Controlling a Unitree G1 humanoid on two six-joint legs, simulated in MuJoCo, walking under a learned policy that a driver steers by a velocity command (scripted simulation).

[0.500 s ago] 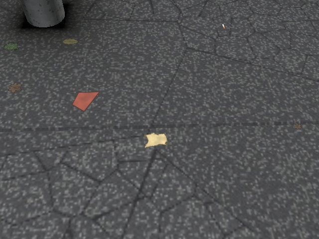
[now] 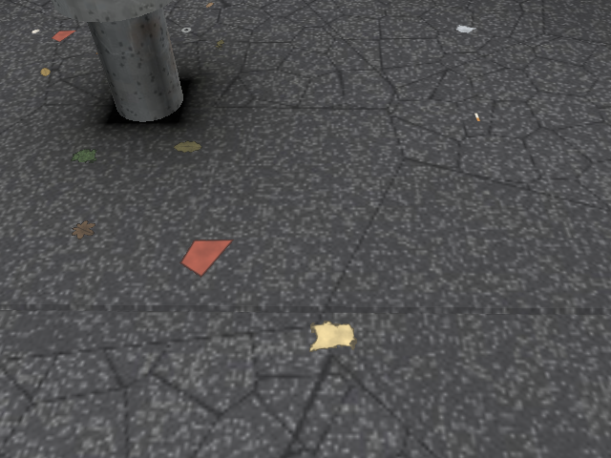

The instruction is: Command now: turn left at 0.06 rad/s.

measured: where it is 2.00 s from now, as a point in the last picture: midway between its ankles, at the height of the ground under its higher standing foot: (329, 427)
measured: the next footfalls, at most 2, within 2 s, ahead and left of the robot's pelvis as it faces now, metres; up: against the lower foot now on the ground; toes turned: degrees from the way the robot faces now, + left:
left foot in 0.46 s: +0.08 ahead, +0.11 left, +0.00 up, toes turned +0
right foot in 0.92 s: +0.42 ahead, -0.08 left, +0.00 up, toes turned -5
